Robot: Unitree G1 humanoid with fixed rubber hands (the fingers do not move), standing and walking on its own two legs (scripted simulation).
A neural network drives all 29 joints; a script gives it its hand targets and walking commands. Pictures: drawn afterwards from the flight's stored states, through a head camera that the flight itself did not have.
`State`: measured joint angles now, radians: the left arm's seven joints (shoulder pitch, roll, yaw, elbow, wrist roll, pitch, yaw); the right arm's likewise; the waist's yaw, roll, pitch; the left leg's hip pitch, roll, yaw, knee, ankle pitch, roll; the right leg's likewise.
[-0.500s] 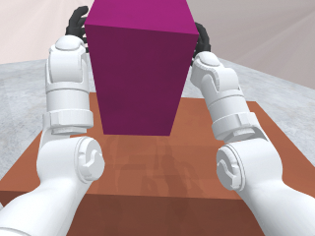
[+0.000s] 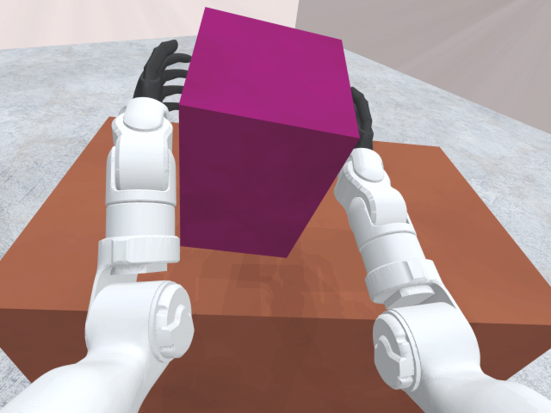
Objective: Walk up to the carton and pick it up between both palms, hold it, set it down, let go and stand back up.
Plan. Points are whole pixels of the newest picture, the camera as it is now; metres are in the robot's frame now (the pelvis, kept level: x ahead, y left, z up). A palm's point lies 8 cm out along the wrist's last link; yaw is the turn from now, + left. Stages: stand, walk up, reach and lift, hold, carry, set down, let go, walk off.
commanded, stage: set down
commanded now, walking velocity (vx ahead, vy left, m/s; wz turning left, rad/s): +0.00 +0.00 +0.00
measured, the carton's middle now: (252, 153) +0.41 -0.02 +0.21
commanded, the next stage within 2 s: none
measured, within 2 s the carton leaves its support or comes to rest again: neither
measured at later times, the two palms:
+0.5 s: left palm (148, 124) +0.43 +0.12 +0.25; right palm (339, 159) +0.38 -0.14 +0.22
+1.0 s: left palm (165, 140) +0.44 +0.10 +0.22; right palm (346, 176) +0.37 -0.16 +0.20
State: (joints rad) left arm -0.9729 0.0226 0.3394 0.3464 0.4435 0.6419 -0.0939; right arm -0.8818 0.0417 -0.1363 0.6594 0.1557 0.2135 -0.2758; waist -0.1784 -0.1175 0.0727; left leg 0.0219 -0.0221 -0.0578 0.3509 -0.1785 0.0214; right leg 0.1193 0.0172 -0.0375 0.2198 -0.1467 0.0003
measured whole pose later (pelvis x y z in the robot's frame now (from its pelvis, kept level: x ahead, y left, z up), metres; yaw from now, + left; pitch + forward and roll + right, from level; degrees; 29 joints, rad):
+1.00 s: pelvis +0.01 +0.02 +0.00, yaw -3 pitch -9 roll -1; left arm -0.91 0.00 0.37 0.51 0.42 0.48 -0.13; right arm -0.76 0.11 -0.22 0.65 0.01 0.05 -0.26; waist -0.14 -0.10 0.10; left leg 0.03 -0.02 0.03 0.31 -0.18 0.05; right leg 0.10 -0.01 -0.06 0.20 -0.14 0.02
